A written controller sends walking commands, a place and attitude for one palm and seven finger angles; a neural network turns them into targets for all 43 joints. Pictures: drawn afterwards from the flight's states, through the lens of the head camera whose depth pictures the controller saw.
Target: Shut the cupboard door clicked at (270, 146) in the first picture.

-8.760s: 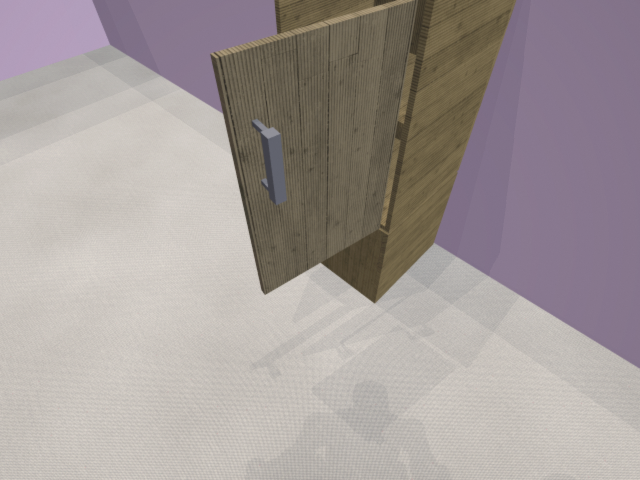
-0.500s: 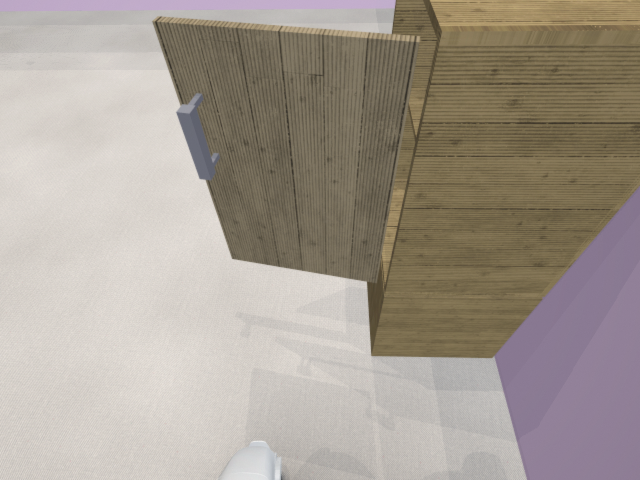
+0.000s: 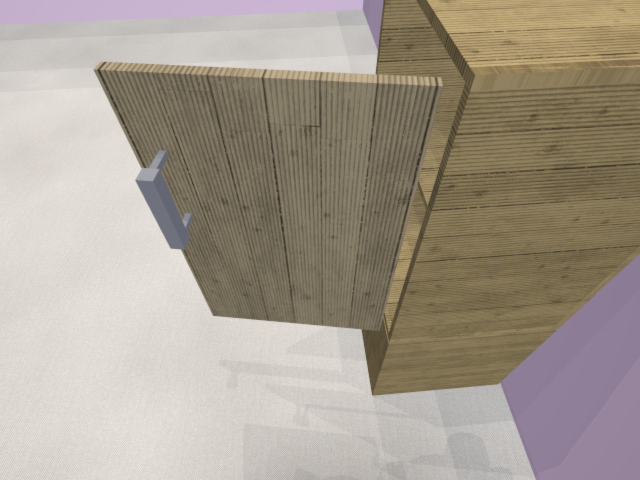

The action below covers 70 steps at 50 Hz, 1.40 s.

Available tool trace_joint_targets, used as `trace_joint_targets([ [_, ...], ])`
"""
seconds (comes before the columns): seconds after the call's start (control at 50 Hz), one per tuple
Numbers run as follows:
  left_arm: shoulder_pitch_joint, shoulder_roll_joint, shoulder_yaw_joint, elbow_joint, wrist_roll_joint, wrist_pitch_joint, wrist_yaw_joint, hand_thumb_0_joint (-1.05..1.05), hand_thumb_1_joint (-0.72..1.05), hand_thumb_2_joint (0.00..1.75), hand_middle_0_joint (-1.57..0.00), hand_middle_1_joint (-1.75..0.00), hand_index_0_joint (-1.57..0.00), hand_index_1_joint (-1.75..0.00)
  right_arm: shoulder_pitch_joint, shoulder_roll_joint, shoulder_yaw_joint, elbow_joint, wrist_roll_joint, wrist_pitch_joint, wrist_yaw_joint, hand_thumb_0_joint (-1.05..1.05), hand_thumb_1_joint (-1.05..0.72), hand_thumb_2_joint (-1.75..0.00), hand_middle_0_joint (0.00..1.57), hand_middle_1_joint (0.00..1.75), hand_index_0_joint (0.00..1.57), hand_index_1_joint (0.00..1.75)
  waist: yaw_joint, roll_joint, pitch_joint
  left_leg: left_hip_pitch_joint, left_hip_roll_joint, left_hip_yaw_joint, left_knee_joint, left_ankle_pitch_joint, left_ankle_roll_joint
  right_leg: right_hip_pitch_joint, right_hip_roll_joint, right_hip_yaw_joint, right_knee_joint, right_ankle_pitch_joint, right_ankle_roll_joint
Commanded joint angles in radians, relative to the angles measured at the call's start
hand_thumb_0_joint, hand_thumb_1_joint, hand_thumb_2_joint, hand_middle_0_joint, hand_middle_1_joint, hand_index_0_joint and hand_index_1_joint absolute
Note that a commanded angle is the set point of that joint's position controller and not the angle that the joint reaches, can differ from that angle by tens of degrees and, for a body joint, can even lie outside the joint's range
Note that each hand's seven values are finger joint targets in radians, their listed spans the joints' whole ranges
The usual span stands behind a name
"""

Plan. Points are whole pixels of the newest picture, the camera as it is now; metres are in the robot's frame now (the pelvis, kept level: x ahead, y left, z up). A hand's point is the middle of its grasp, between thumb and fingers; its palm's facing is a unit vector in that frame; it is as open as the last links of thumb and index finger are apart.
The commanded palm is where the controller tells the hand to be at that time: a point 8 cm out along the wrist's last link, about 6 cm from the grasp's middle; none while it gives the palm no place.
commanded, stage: come to a stop and stand still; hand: left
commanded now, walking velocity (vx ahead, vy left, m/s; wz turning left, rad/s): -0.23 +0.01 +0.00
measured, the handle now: (170, 201) +0.46 +0.24 +0.07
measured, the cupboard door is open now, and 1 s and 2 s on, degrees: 79 79 79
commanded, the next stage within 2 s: look again from close up in 0.66 s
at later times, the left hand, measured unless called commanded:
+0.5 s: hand out of the picture +0.06 +0.17 -0.17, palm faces -0.02 -0.97 -0.26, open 7.4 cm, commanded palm none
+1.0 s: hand out of the picture +0.02 +0.16 -0.16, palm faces -0.03 -0.97 -0.24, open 7.4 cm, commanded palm none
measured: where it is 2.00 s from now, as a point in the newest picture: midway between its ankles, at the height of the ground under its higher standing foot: outside the picture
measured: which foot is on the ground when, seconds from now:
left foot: down 0.00-1.00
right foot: down 0.00-1.00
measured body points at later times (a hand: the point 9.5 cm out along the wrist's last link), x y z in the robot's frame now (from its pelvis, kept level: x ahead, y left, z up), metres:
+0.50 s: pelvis +0.01 -0.02 -0.01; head +0.05 -0.03 +0.44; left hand +0.06 +0.22 -0.15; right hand +0.05 -0.26 -0.16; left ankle -0.02 +0.10 -0.73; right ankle -0.03 -0.13 -0.73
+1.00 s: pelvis +0.00 -0.03 +0.01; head +0.02 -0.04 +0.46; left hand +0.03 +0.21 -0.14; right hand +0.00 -0.26 -0.15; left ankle -0.02 +0.10 -0.73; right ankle -0.03 -0.13 -0.73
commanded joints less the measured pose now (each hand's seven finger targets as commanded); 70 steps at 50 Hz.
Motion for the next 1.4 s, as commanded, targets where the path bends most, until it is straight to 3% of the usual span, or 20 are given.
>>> trace_joint_targets([
  [0.0,0.084,0.150,0.021,-0.019,-0.014,0.007,0.013,0.00,0.90,0.90,-0.20,-0.30,-0.20,-0.30,0.084,-0.064,-0.019,-0.027,0.011,0.003,-0.007,0.00,-0.90,-0.90,0.20,0.30,0.20,0.30,0.010,-0.178,-0.140,-0.009,0.039,-0.089,0.025,0.041,-0.040,0.197,-0.237,0.186,-0.118,0.858,-0.128],
  [0.04,0.071,0.152,0.029,-0.027,-0.016,0.016,0.019,0.00,0.90,0.90,-0.20,-0.30,-0.20,-0.30,0.094,-0.062,-0.020,-0.021,0.009,0.005,-0.010,0.00,-0.90,-0.90,0.20,0.30,0.20,0.30,0.016,-0.118,-0.144,-0.006,0.055,-0.094,-0.016,0.167,-0.041,0.221,-0.223,0.159,-0.074,0.862,-0.117],
  [0.08,0.059,0.141,0.031,-0.043,-0.018,0.025,0.020,0.00,0.90,0.90,-0.20,-0.30,-0.20,-0.30,0.099,-0.082,-0.027,-0.020,0.002,0.005,-0.015,0.00,-0.90,-0.90,0.20,0.30,0.20,0.30,0.017,-0.010,-0.149,0.081,0.108,-0.116,-0.042,0.493,-0.025,0.155,-0.166,0.109,-0.021,0.743,-0.074],
  [0.1,0.045,0.124,0.029,-0.056,-0.020,0.030,0.018,0.00,0.90,0.90,-0.20,-0.30,-0.20,-0.30,0.101,-0.101,-0.032,-0.029,-0.003,0.005,-0.020,0.00,-0.90,-0.90,0.20,0.30,0.20,0.30,0.012,0.084,-0.135,0.107,0.166,-0.168,-0.072,0.679,0.004,0.105,-0.109,0.068,0.024,0.599,-0.036],
  [0.14,0.004,0.086,0.023,-0.081,-0.020,0.043,0.020,0.00,0.90,0.90,-0.20,-0.30,-0.20,-0.30,0.109,-0.127,-0.036,-0.032,-0.010,0.001,-0.026,0.00,-0.90,-0.90,0.20,0.30,0.20,0.30,0.005,0.171,-0.082,0.099,0.289,-0.276,-0.153,0.911,0.116,0.013,-0.001,0.031,0.168,-0.049,0.012],
  [0.18,-0.010,0.072,0.030,-0.086,-0.018,0.062,0.019,0.00,0.90,0.90,-0.20,-0.30,-0.20,-0.30,0.084,-0.137,-0.038,-0.045,-0.020,-0.001,-0.035,0.00,-0.90,-0.90,0.20,0.30,0.20,0.30,0.010,0.148,-0.055,0.084,0.331,-0.283,-0.162,0.864,0.187,-0.067,0.017,0.100,0.332,-0.249,0.013],
  [0.28,0.003,0.046,0.026,-0.085,-0.015,0.049,0.009,0.00,0.90,0.90,-0.20,-0.30,-0.20,-0.30,0.065,-0.146,-0.047,-0.051,-0.018,-0.004,-0.029,0.00,-0.90,-0.90,0.20,0.30,0.20,0.30,0.010,0.156,-0.094,0.176,0.270,-0.214,-0.113,0.823,0.143,-0.014,0.020,0.040,0.096,-0.119,0.019],
  [0.32,0.060,0.059,0.027,-0.065,-0.011,0.033,0.008,0.00,0.90,0.90,-0.20,-0.30,-0.20,-0.30,0.068,-0.137,-0.051,-0.047,-0.007,-0.005,-0.025,0.00,-0.90,-0.90,0.20,0.30,0.20,0.30,0.025,0.096,-0.113,0.153,0.227,-0.191,-0.051,0.708,0.092,0.107,0.019,0.024,-0.115,0.090,0.018],
  [0.34,0.176,0.093,0.018,-0.032,-0.008,0.007,0.041,0.00,0.90,0.90,-0.20,-0.30,-0.20,-0.30,-0.025,-0.185,-0.066,-0.126,0.026,-0.027,-0.012,0.00,-0.90,-0.90,0.20,0.30,0.20,0.30,0.073,0.047,-0.192,0.168,0.205,-0.125,0.184,0.734,0.022,0.096,-0.058,0.117,-0.249,0.363,0.023],
  [0.36,0.104,0.159,0.026,-0.095,-0.005,-0.002,0.039,0.00,0.90,0.90,-0.20,-0.30,-0.20,-0.30,0.034,-0.093,-0.050,-0.184,0.012,-0.022,0.007,0.00,-0.90,-0.90,0.20,0.30,0.20,0.30,0.001,-0.105,-0.138,-0.071,0.080,-0.084,0.181,0.095,-0.012,0.157,-0.194,0.269,-0.188,0.513,-0.060],
  [0.38,0.078,0.162,0.011,-0.106,-0.001,-0.009,0.034,0.00,0.90,0.90,-0.20,-0.30,-0.20,-0.30,0.043,-0.046,-0.037,-0.181,0.006,-0.013,0.010,0.00,-0.90,-0.90,0.20,0.30,0.20,0.30,-0.003,-0.092,-0.134,-0.092,0.036,-0.098,0.161,-0.125,-0.026,0.141,-0.224,0.279,-0.173,0.499,-0.118],
  [0.44,0.111,0.144,0.017,-0.106,-0.005,-0.040,0.041,0.00,0.90,0.90,-0.20,-0.30,-0.20,-0.30,0.054,-0.045,-0.023,-0.186,0.006,-0.020,0.008,0.00,-0.90,-0.90,0.20,0.30,0.20,0.30,-0.006,-0.175,-0.209,-0.117,0.019,-0.107,0.087,-0.049,-0.009,0.332,-0.167,0.241,-0.029,0.984,-0.112],
  [0.46,0.110,0.142,0.014,-0.102,-0.007,-0.035,0.041,0.00,0.90,0.90,-0.20,-0.30,-0.20,-0.30,0.059,-0.054,-0.021,-0.181,0.008,-0.023,0.005,0.00,-0.90,-0.90,0.20,0.30,0.20,0.30,-0.014,-0.154,-0.196,-0.058,0.021,-0.110,0.019,0.003,-0.004,0.296,-0.157,0.218,-0.015,0.967,-0.094],
  [0.52,0.084,0.129,-0.003,-0.098,-0.016,-0.012,0.028,0.00,0.90,0.90,-0.20,-0.30,-0.20,-0.30,0.058,-0.094,-0.017,-0.149,-0.002,-0.031,-0.002,0.00,-0.90,-0.90,0.20,0.30,0.20,0.30,-0.012,0.142,-0.096,0.131,0.111,-0.159,-0.050,0.488,0.025,0.081,-0.052,0.137,-0.041,0.449,-0.020],
  [0.6,0.105,0.111,-0.020,-0.067,-0.011,-0.006,0.020,0.00,0.90,0.90,-0.20,-0.30,-0.20,-0.30,0.021,-0.104,-0.005,-0.150,-0.001,-0.020,0.000,0.00,-0.90,-0.90,0.20,0.30,0.20,0.30,-0.002,-0.049,0.013,0.051,0.098,-0.160,-0.099,0.180,0.016,0.043,-0.049,0.166,-0.183,0.181,-0.015],
  [0.7,0.100,0.129,-0.026,-0.048,-0.012,-0.009,0.010,0.00,0.90,0.90,-0.20,-0.30,-0.20,-0.30,0.032,-0.104,0.008,-0.112,-0.006,-0.025,0.007,0.00,-0.90,-0.90,0.20,0.30,0.20,0.30,-0.001,-0.017,0.022,0.059,0.076,-0.156,-0.158,0.069,0.009,0.028,-0.054,0.191,-0.256,0.024,-0.015],
  [1.06,0.138,0.126,-0.024,0.046,-0.017,-0.023,0.011,0.00,0.90,0.90,-0.20,-0.30,-0.20,-0.30,0.097,-0.094,0.028,0.019,-0.001,-0.047,-0.006,0.00,-0.90,-0.90,0.20,0.30,0.20,0.30,0.018,-0.008,-0.040,0.076,0.095,-0.149,-0.168,0.244,0.002,0.171,-0.071,0.148,-0.204,0.342,-0.022],
  [1.34,0.146,0.099,-0.022,0.069,-0.013,-0.015,0.015,0.00,0.90,0.90,-0.20,-0.30,-0.20,-0.30,0.108,-0.073,0.025,0.043,-0.001,-0.046,-0.015,0.00,-0.90,-0.90,0.20,0.30,0.20,0.30,0.020,0.011,-0.001,0.085,0.098,-0.147,-0.173,0.268,0.007,0.151,-0.065,0.138,-0.205,0.322,-0.018],
  [1.36,0.226,0.100,-0.020,0.099,-0.002,-0.032,0.051,0.00,0.90,0.90,-0.20,-0.30,-0.20,-0.30,0.013,-0.106,0.010,-0.034,0.008,-0.049,-0.003,0.00,-0.90,-0.90,0.20,0.30,0.20,0.30,0.047,-0.037,0.045,-0.017,0.109,-0.108,0.059,0.318,-0.020,0.114,-0.129,0.192,-0.200,0.727,0.021],
  [1.38,-0.622,0.693,0.379,-1.492,-0.164,-0.330,0.050,0.00,0.90,0.90,-0.20,-0.30,-0.20,-0.30,0.138,-0.305,-0.023,-0.279,0.017,-0.258,-0.124,0.00,-0.90,-0.90,0.20,0.30,0.20,0.30,-0.107,-0.006,-0.412,0.418,0.069,-0.091,0.151,0.555,0.006,0.152,-0.027,0.102,0.018,0.704,0.025],
])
